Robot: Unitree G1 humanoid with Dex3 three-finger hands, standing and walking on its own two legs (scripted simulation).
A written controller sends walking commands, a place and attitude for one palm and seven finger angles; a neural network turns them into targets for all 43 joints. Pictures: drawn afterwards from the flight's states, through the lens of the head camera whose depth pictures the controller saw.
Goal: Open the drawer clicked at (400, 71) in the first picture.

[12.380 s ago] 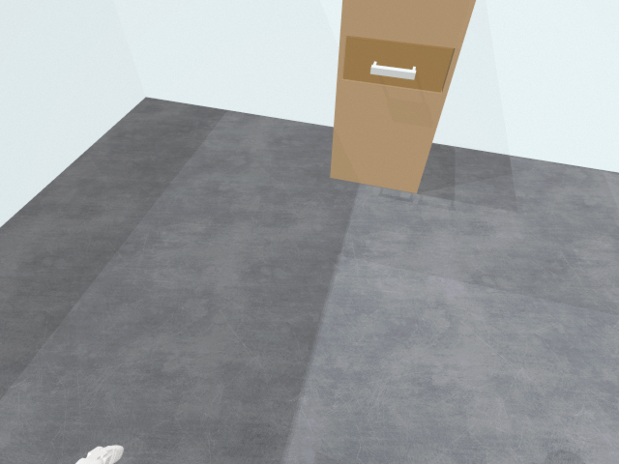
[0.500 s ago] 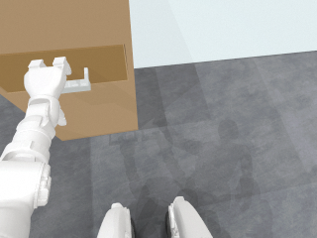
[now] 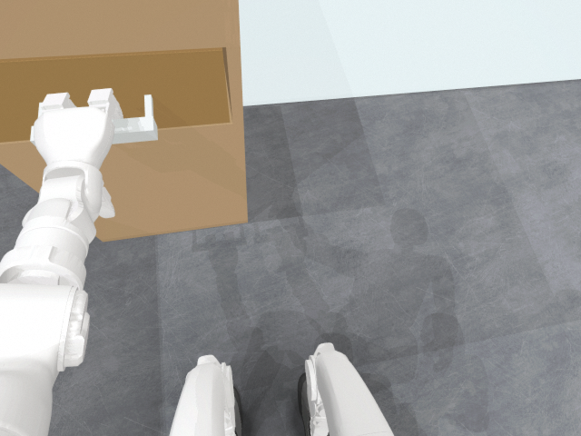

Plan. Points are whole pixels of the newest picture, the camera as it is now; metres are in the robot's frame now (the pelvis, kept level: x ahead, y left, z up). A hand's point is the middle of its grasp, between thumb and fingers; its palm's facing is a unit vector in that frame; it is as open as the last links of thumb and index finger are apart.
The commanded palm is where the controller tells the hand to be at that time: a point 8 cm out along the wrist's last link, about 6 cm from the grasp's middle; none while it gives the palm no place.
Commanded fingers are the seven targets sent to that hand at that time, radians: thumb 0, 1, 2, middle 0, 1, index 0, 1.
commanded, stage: lower the fingers behind the handle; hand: left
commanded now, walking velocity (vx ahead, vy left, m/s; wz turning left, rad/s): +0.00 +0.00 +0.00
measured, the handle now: (97, 119) +0.58 +0.24 -0.04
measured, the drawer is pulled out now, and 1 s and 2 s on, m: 0.00 0.00 0.02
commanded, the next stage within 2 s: close the thumb around the handle in 0.76 s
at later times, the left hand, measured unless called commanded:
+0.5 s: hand (98, 161) +0.51 +0.24 -0.05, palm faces -0.05 -0.02 -1.00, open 13.9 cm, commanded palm +0.51 +0.22 -0.01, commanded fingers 0.00 -0.50 0.30 -0.30 -1.20 -0.30 -1.20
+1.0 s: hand (97, 159) +0.52 +0.25 -0.06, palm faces -0.06 -0.01 -1.00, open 13.4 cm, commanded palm +0.51 +0.22 -0.01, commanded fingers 0.00 -0.05 0.49 -0.33 -1.25 -0.33 -1.25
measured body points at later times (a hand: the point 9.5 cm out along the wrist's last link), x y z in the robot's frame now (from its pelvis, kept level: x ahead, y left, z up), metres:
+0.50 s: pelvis -0.01 +0.00 -0.02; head +0.17 +0.02 +0.39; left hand +0.51 +0.24 +0.00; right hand +0.00 -0.27 -0.14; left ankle +0.02 +0.10 -0.61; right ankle +0.03 -0.12 -0.61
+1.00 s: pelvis -0.01 +0.00 -0.02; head +0.18 +0.02 +0.38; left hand +0.52 +0.24 +0.00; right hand +0.00 -0.27 -0.14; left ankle +0.02 +0.10 -0.61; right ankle +0.03 -0.12 -0.61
